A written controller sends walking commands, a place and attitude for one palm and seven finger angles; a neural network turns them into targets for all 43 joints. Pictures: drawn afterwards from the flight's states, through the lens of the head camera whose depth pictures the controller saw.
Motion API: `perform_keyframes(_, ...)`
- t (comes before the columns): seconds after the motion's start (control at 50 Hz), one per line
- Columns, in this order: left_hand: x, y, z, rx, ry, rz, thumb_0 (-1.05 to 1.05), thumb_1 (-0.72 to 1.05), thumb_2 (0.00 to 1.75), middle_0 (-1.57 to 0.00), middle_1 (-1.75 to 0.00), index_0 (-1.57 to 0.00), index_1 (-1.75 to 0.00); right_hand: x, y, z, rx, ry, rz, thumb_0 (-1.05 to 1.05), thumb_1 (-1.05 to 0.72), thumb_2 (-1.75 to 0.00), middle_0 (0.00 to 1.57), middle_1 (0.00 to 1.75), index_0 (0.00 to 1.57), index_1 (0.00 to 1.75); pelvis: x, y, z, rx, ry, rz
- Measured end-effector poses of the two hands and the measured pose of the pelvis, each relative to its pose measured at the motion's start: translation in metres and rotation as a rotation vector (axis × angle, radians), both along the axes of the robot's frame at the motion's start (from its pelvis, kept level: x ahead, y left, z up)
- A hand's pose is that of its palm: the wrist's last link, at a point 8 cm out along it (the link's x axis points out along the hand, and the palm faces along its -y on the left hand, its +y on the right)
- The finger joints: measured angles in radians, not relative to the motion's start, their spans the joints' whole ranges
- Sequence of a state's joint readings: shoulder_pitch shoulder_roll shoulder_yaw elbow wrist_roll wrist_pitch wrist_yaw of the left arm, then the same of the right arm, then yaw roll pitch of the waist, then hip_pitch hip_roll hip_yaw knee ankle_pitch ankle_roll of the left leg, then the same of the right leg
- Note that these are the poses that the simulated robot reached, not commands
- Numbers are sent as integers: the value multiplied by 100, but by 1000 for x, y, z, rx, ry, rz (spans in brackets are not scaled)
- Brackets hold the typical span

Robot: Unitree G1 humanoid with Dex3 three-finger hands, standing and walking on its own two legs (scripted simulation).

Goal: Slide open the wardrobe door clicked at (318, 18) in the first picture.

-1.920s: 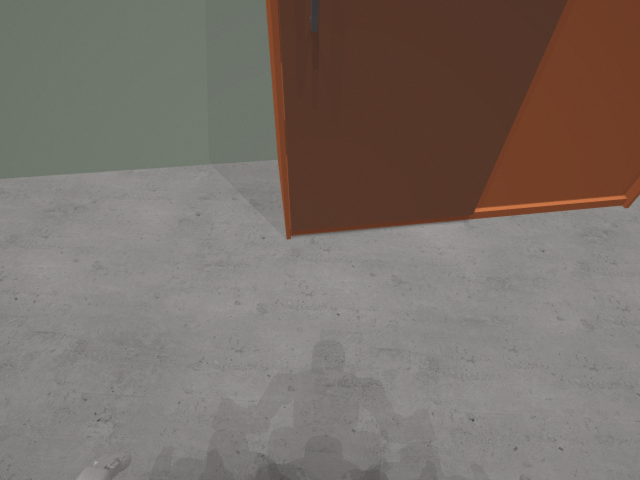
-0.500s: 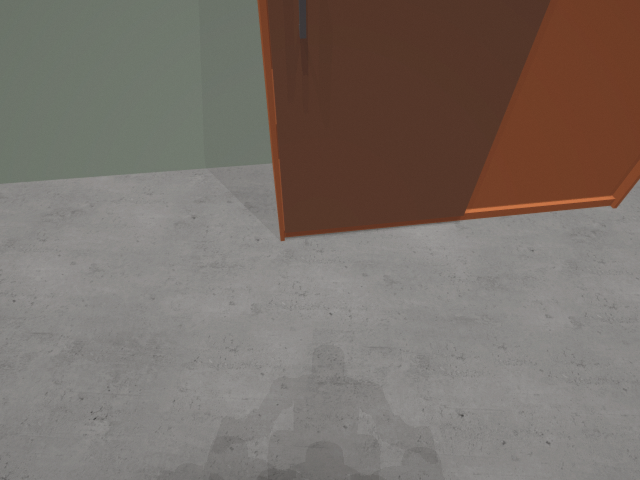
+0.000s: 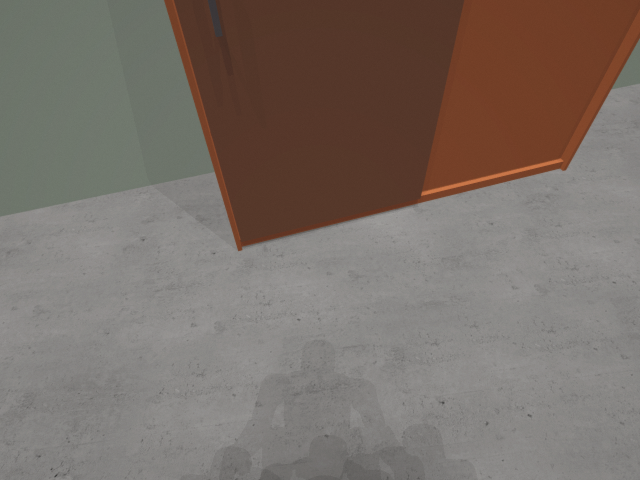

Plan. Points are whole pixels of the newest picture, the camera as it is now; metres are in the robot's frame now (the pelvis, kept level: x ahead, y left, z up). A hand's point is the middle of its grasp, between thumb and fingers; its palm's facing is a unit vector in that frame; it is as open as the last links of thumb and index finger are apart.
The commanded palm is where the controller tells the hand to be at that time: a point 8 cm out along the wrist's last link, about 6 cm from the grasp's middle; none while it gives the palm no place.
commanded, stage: walk to a spot facing it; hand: left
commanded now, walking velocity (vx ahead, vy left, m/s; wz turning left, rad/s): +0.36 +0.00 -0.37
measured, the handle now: out of the picture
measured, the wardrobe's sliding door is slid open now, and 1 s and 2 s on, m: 0.00 0.00 0.00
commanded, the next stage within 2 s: turn to face it in 1.24 s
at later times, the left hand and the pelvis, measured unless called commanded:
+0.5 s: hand out of the picture +0.14 +0.22 -0.18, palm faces -0.05 -0.99 -0.14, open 7.4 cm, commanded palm none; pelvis +0.20 +0.05 +0.00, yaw -10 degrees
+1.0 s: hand (254, 274) +0.51 +0.18 -0.16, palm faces -0.42 -0.89 -0.15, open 7.4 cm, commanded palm none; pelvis +0.36 +0.06 +0.01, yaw -26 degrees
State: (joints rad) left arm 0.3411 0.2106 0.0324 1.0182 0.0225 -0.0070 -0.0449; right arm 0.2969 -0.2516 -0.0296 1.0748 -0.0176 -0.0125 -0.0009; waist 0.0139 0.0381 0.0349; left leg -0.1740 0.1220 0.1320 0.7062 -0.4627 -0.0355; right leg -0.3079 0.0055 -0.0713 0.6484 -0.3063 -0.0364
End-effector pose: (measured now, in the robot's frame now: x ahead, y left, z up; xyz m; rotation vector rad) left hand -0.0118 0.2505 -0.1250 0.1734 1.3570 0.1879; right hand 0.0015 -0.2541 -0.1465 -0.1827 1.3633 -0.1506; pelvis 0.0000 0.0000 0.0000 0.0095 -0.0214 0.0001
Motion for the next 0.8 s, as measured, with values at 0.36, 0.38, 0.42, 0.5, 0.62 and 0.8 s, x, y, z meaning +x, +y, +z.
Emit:
perform_keyframes(0.36,76,-26,4,-82,127,-23,1,90,90,-20,-30,-20,-30,198,26,39,22,-256,-57,1,-91,-90,20,29,20,30,123,12,19,-36,23,-122)
perform_keyframes(0.38,85,-22,1,-83,129,-22,1,90,90,-20,-30,-20,-30,212,32,39,23,-264,-52,1,-91,-90,20,29,20,30,133,16,17,-40,23,-126)
perform_keyframes(0.42,105,-12,-5,-87,140,-22,1,90,90,-20,-30,-20,-30,241,44,38,23,-282,-44,1,-91,-90,20,29,20,30,154,25,12,-47,26,-136)
perform_keyframes(0.5,153,17,-27,-96,175,-48,1,90,90,-20,-30,-20,-30,290,66,33,-10,-339,-55,1,-91,-90,20,29,20,30,200,47,-4,-44,23,-168)
perform_keyframes(0.62,275,53,-20,-78,77,-171,1,90,90,-20,-30,-20,-30,277,89,43,-44,-278,-194,0,-91,-90,20,29,21,30,247,68,11,-44,-3,-253)
perform_keyframes(0.8,446,53,3,-63,-124,-314,0,91,90,-19,-30,-20,-30,220,107,48,-91,-59,-405,-1,-94,-90,20,29,20,30,309,79,23,-35,4,-352)
